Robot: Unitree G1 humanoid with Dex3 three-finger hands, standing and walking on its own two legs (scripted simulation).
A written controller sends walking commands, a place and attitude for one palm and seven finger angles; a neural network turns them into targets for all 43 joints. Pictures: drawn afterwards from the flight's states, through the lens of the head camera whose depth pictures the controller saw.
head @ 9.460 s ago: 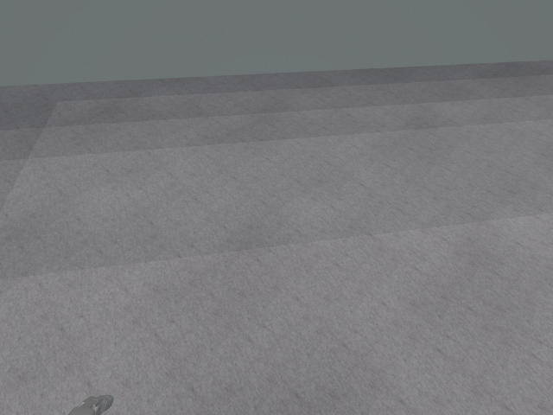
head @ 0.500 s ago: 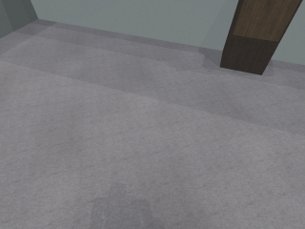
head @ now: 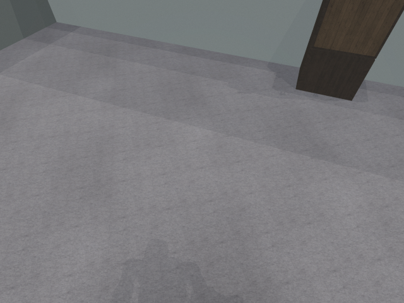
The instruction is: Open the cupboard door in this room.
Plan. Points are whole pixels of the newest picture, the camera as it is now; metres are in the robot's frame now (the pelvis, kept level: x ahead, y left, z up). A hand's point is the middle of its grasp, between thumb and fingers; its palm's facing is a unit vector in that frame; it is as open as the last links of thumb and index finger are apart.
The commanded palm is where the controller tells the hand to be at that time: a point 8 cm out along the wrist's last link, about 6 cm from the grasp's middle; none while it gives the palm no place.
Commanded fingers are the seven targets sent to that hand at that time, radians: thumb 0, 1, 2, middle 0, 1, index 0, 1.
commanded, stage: stand and wait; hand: left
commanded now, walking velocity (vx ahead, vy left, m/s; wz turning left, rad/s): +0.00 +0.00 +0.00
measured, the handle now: out of the picture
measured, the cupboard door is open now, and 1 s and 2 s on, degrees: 0 0 0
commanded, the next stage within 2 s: turn or walk to find it in 0.16 s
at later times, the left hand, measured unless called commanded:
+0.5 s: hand out of the picture +0.03 +0.20 -0.19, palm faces +0.11 -0.97 -0.23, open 7.4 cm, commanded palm none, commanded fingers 0.00 0.90 0.90 -0.20 -0.30 -0.20 -0.30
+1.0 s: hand out of the picture +0.05 +0.19 -0.16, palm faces +0.29 -0.91 -0.29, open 7.4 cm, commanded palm none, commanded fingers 0.00 0.90 0.90 -0.20 -0.30 -0.20 -0.30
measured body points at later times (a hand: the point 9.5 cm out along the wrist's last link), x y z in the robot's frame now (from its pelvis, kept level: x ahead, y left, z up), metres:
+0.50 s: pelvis +0.00 +0.01 -0.01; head +0.03 +0.01 +0.43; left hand +0.02 +0.26 -0.17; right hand +0.05 -0.24 -0.17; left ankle -0.01 +0.11 -0.74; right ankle +0.01 -0.10 -0.74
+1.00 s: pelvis -0.01 -0.04 -0.01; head +0.03 -0.05 +0.43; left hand +0.03 +0.24 -0.14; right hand +0.09 -0.27 -0.17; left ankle -0.01 +0.11 -0.74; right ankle +0.02 -0.15 -0.75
